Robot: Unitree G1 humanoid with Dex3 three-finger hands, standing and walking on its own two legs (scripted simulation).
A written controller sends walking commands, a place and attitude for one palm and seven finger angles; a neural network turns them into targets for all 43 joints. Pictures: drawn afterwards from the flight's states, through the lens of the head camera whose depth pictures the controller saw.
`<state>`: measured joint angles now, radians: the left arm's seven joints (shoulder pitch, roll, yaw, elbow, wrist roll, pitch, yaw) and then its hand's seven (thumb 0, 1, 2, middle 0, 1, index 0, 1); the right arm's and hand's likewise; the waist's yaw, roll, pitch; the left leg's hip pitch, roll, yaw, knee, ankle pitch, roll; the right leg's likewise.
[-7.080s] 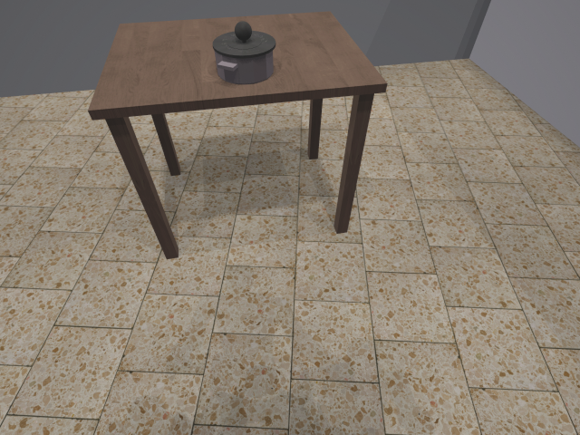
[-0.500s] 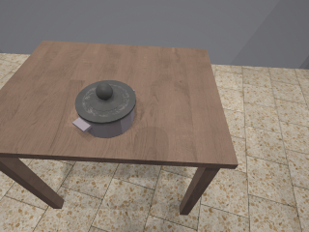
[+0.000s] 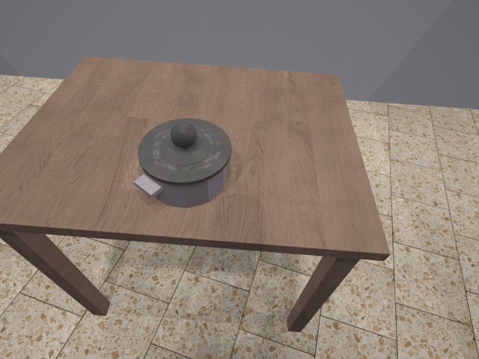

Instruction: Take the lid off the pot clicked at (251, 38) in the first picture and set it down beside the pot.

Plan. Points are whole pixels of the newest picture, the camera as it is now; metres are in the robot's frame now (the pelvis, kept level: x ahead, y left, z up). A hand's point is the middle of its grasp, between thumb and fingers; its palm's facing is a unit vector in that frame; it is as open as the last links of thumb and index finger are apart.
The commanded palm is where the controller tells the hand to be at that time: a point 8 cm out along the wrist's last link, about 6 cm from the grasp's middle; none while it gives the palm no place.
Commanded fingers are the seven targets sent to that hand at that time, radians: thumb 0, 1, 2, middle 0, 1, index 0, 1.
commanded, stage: come to a stop and stand still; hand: left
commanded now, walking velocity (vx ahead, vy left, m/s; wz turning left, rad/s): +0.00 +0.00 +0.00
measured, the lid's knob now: (183, 135) +0.49 +0.16 +0.09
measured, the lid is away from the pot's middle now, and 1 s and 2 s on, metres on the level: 0.00 0.00 0.00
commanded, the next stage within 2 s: look again from close up in 1.32 s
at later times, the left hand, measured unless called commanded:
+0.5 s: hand out of the picture +0.01 +0.19 -0.18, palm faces -0.01 -0.99 -0.17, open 7.3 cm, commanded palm none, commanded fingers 0.00 0.90 0.90 -0.20 -0.30 -0.20 -0.30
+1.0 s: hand out of the picture -0.01 +0.16 -0.16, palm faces +0.03 -0.97 -0.23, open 7.3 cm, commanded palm none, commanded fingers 0.00 0.90 0.90 -0.20 -0.30 -0.20 -0.30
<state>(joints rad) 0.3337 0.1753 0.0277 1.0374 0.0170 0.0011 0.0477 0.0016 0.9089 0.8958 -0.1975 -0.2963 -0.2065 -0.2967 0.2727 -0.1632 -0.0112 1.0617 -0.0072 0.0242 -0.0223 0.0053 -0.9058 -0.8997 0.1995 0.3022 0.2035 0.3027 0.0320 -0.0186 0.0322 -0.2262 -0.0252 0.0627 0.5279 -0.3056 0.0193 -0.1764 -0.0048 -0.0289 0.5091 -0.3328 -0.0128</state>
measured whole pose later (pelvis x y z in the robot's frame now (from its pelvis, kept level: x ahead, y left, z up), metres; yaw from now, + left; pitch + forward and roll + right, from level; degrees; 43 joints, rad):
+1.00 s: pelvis -0.02 -0.01 +0.00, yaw -1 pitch -2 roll +0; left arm 0.33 0.14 -0.01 1.05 0.01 -0.02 0.05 0.00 0.91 0.90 -0.20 -0.30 -0.20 -0.30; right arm 0.25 -0.18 -0.01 1.07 -0.02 0.00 -0.02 0.01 -0.91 -0.90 0.20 0.30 0.20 0.30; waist -0.01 0.04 0.00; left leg -0.19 -0.01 0.07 0.48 -0.26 0.03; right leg -0.16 0.03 -0.05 0.48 -0.29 -0.05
